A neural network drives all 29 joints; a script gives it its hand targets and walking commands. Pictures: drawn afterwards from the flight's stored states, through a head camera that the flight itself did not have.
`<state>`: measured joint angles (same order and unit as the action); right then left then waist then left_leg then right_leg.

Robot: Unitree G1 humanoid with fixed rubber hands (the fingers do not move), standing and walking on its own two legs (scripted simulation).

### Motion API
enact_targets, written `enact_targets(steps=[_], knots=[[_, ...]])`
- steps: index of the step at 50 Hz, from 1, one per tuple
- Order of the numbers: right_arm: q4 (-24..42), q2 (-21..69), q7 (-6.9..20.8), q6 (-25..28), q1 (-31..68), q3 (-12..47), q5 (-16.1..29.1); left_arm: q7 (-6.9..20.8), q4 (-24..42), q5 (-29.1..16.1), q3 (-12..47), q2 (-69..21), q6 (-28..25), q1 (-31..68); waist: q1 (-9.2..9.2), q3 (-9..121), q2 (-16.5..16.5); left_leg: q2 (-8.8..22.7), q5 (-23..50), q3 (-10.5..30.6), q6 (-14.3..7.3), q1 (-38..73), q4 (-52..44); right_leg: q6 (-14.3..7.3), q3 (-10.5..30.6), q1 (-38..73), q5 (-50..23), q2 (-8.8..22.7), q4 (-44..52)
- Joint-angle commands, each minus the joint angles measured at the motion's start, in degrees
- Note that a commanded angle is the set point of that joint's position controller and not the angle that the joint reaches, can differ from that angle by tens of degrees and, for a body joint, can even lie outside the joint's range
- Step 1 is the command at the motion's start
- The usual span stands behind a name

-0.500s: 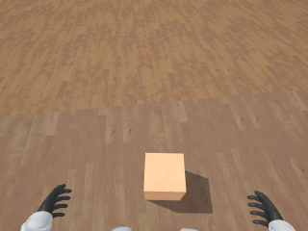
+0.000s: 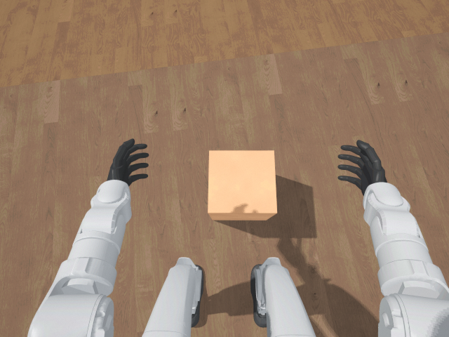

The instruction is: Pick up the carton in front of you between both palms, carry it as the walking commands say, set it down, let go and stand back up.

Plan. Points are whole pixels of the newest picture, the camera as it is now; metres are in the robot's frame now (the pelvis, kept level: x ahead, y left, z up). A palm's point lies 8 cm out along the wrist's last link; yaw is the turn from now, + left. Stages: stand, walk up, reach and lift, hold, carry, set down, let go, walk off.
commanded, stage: reach and lift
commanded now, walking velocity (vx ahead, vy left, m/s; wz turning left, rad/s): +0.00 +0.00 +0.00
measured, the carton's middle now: (240, 188) +0.46 -0.03 -0.56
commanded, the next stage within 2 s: none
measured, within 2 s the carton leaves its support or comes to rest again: leaves its support in 2.00 s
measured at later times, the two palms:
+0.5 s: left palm (163, 150) +0.47 +0.16 -0.19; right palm (328, 150) +0.48 -0.22 -0.19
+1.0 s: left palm (179, 179) +0.46 +0.16 -0.42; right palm (302, 180) +0.46 -0.22 -0.42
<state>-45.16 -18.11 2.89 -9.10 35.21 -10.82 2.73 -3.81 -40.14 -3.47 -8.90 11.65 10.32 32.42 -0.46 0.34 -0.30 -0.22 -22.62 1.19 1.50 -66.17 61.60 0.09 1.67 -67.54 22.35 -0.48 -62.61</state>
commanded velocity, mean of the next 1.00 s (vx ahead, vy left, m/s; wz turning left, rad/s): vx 0.00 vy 0.00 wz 0.00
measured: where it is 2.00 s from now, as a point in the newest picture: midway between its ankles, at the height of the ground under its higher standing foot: (226, 306)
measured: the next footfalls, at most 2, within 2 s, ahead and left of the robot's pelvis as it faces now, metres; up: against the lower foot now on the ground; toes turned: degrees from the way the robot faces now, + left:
none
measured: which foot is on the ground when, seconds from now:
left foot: down 0.00-1.00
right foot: down 0.00-1.00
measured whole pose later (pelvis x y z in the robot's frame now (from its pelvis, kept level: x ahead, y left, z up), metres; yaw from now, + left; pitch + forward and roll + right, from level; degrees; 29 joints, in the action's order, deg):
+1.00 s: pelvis -0.06 +0.01 -0.27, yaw +1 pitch +44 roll +2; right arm -60.8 -23.8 -1.8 -4.0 74.3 -8.5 9.8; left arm -9.4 -54.4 -9.0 -9.3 14.1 5.7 72.0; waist -1.1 -9.1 -1.2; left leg -3.6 -30.6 1.8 3.5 -128.1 114.8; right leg 2.2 3.5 -129.6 29.4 -2.5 -115.2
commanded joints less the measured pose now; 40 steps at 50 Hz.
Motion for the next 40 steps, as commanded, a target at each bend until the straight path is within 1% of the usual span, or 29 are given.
enact_targets(steps=[1, 6, 8, 10, 13, 15, 19, 23, 25, 28, 31, 33, 36, 38, 40], knots=[[3.0, -8.7, -0.2, 0.9, 18.9, -2.5, 0.3, -1.1, 3.7, 0.0, -3.0, 5.8, -0.7, 17.7, -0.21, 41.6, 1.8, -3.1, 15.3, -2.5, 1.6, 11.1, -4.0, 1.9, -0.9, 20.4, -20.9, -2.1, 4.8], [-2.7, -8.7, -0.4, -0.1, 35.6, -3.2, -0.2, -2.0, -1.2, 0.8, -5.5, 5.5, 0.4, 34.1, 0.50, 44.3, 2.3, -3.2, 4.4, -4.0, 1.5, 5.7, -3.3, 2.2, -1.9, 14.0, -7.3, -2.2, 5.2], [-4.8, -9.0, -0.4, -0.3, 41.0, -3.9, -0.9, -2.3, -3.2, 1.4, -6.8, 5.5, 0.6, 39.2, 0.71, 46.0, 2.5, -3.3, 2.1, -4.5, 1.7, 4.4, -2.5, 2.2, -2.4, 11.9, -4.1, -2.4, 4.9], [-6.4, -9.4, -0.6, -0.4, 44.6, -4.9, -2.3, -2.5, -4.6, 2.3, -8.3, 5.6, 0.7, 42.5, 0.54, 49.1, 2.8, -3.6, 1.5, -4.9, 2.0, 4.1, -2.0, 2.3, -2.7, 11.6, -3.3, -2.6, 4.7], [-7.2, -9.2, -0.9, 0.0, 46.2, -6.8, -4.5, -2.4, -5.0, 4.1, -10.4, 5.2, 0.1, 43.8, 0.01, 54.9, 3.3, -4.1, 3.6, -5.1, 2.2, 3.8, -2.0, 2.4, -2.8, 14.0, -6.9, -3.0, 4.5], [-7.5, -7.9, -0.9, 0.8, 46.0, -7.9, -5.8, -2.0, -5.4, 5.5, -11.6, 4.4, -0.9, 43.3, -0.17, 55.3, 3.5, -4.4, 5.2, -5.1, 2.3, 1.2, -1.7, 2.4, -2.5, 14.0, -10.0, -3.1, 3.5], [-6.9, -4.4, -1.0, 3.2, 44.5, -9.9, -7.9, -1.0, -5.6, 8.0, -13.5, 2.7, -3.7, 41.8, -0.10, 53.4, 3.4, -4.5, 8.9, -5.0, 2.2, -6.6, 1.3, 2.3, -2.0, 10.2, -15.4, -3.1, -0.1], [-6.9, -2.0, -1.6, 5.3, 40.9, -10.5, -8.4, -0.8, -6.6, 8.6, -14.2, 1.5, -6.2, 38.6, -0.25, 53.3, 3.1, -4.7, 12.8, -5.0, 2.3, -15.3, 8.0, 2.5, -1.2, 4.1, -21.3, -2.9, -6.9], [-7.2, -1.4, -2.0, 6.1, 38.6, -10.1, -7.8, -0.9, -7.2, 8.0, -13.7, 1.3, -7.2, 36.8, -0.47, 53.7, 3.0, -4.8, 14.4, -4.9, 2.3, -19.6, 12.3, 2.7, -0.8, 0.3, -24.1, -2.8, -11.2], [-6.4, -2.2, -2.8, 7.3, 36.9, -8.7, -5.9, -1.5, -7.0, 5.9, -11.6, 1.7, -8.5, 35.5, -1.07, 56.5, 2.7, -5.0, 17.3, -4.6, 2.5, -24.1, 18.6, 2.8, -0.4, -4.2, -28.1, -2.7, -17.5], [-4.3, -4.6, -3.7, 8.1, 36.7, -6.3, -2.6, -2.4, -5.5, 2.5, -7.9, 3.1, -9.2, 35.7, -1.65, 62.4, 2.3, -5.0, 20.3, -4.4, 2.7, -25.9, 24.8, 2.8, -0.5, -5.4, -32.2, -2.5, -24.1], [-2.6, -6.6, -4.2, 8.4, 37.3, -4.3, -0.1, -3.2, -3.8, 0.2, -5.3, 4.0, -9.2, 36.4, -1.80, 66.5, 1.9, -4.9, 22.0, -4.4, 2.7, -24.4, 28.7, 3.0, -1.2, -6.7, -33.0, -2.5, -28.0], [-0.7, -9.0, -4.5, 8.2, 39.4, -1.6, 3.6, -4.3, -1.0, -2.6, -2.5, 5.0, -8.6, 38.8, -1.96, 70.4, 0.8, -4.8, 22.1, -4.5, 2.7, -20.7, 33.9, 3.0, -2.8, -11.2, -29.1, -2.8, -32.6], [0.6, -10.4, -4.7, 7.7, 41.5, -0.5, 5.3, -4.9, 0.9, -3.9, -1.5, 5.6, -7.8, 41.0, -2.21, 72.2, 0.4, -4.8, 20.3, -4.8, 2.7, -19.4, 36.6, 2.9, -3.6, -13.4, -25.5, -2.8, -35.0], [0.3, -11.7, -4.8, 6.9, 43.4, 0.1, 6.2, -5.4, 1.4, -4.8, -1.0, 6.3, -6.9, 43.2, -2.39, 71.6, 0.3, -4.7, 16.7, -5.0, 2.6, -19.5, 38.6, 2.8, -4.3, -16.0, -20.8, -2.6, -37.0]])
